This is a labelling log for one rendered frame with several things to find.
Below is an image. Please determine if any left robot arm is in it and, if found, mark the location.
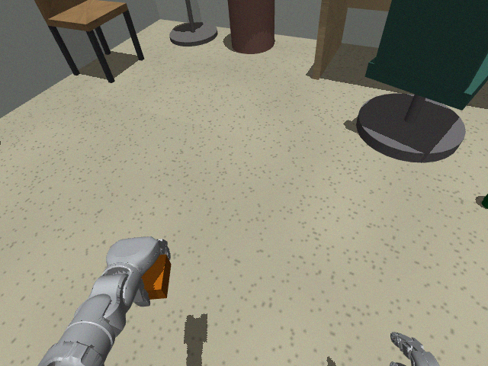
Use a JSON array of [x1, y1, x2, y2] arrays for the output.
[[38, 263, 141, 366]]

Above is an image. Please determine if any desk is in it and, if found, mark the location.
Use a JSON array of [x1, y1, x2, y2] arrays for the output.
[[313, 0, 392, 80]]

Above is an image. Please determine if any right robot hand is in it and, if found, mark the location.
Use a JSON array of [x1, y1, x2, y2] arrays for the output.
[[390, 332, 440, 366]]

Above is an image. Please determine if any chair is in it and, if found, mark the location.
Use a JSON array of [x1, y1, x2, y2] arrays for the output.
[[34, 0, 144, 83]]

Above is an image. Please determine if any office chair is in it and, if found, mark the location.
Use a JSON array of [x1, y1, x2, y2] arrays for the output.
[[356, 0, 488, 162]]

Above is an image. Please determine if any coat stand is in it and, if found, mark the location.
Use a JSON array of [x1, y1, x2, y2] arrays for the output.
[[169, 0, 217, 47]]

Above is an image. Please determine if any left robot hand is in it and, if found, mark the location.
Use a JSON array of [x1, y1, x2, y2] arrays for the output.
[[106, 236, 171, 307]]

